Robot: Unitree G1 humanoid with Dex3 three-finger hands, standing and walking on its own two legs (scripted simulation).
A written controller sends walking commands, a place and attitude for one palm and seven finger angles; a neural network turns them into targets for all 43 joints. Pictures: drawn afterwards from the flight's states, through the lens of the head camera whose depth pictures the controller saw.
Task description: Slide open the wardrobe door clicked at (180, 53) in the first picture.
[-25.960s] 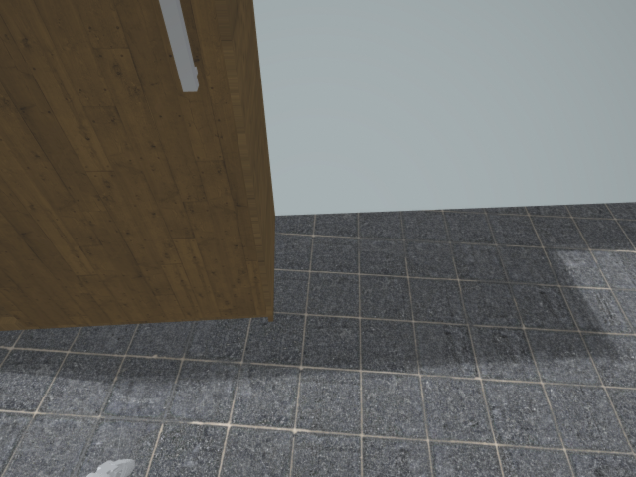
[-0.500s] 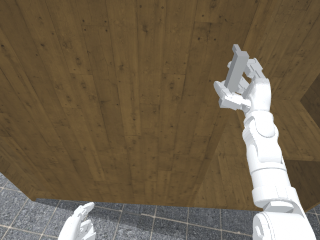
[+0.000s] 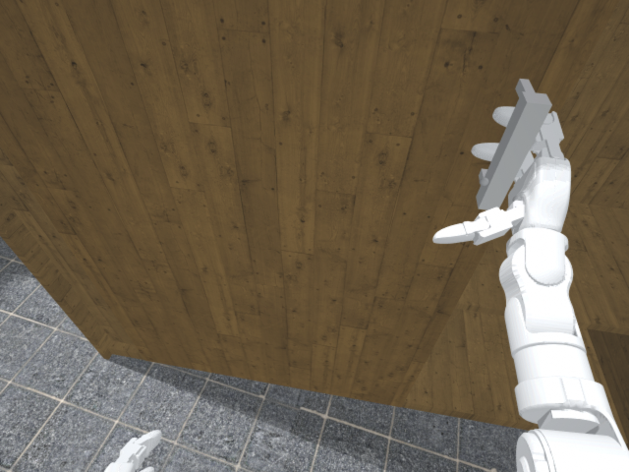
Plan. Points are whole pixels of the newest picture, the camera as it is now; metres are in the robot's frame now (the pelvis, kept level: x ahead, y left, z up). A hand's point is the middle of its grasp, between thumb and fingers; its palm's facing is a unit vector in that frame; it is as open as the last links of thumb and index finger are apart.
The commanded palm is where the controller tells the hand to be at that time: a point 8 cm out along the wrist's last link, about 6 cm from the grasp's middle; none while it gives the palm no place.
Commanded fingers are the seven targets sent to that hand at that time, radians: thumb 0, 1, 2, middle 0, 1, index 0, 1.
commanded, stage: slip the hand off the handle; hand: right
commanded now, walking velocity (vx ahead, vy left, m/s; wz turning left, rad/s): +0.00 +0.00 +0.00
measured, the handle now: (505, 146) +0.45 -0.18 +0.23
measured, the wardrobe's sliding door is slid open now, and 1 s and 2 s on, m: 0.65 0.65 0.65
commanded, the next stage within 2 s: draw the hand back to the body in 1.28 s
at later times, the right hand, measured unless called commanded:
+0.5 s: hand (535, 192) +0.39 -0.21 +0.20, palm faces +0.19 +0.98 -0.05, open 14.7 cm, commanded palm +0.37 -0.26 +0.19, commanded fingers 0.00 0.55 -0.20 0.25 1.15 0.25 1.15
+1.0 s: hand (572, 248) +0.31 -0.22 +0.20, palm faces +0.18 +0.98 -0.07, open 14.7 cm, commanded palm +0.28 -0.26 +0.19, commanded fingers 0.00 0.55 -0.20 0.25 1.15 0.25 1.15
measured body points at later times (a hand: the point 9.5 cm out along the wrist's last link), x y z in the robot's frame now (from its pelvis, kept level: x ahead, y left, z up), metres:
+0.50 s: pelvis +0.04 -0.02 +0.00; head +0.03 -0.02 +0.45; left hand +0.22 +0.20 -0.08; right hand +0.38 -0.26 +0.21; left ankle +0.08 +0.09 -0.73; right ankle +0.04 -0.12 -0.73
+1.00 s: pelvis +0.04 -0.01 +0.00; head +0.01 +0.00 +0.45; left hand +0.23 +0.21 -0.07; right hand +0.29 -0.27 +0.21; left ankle +0.08 +0.10 -0.73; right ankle +0.03 -0.12 -0.73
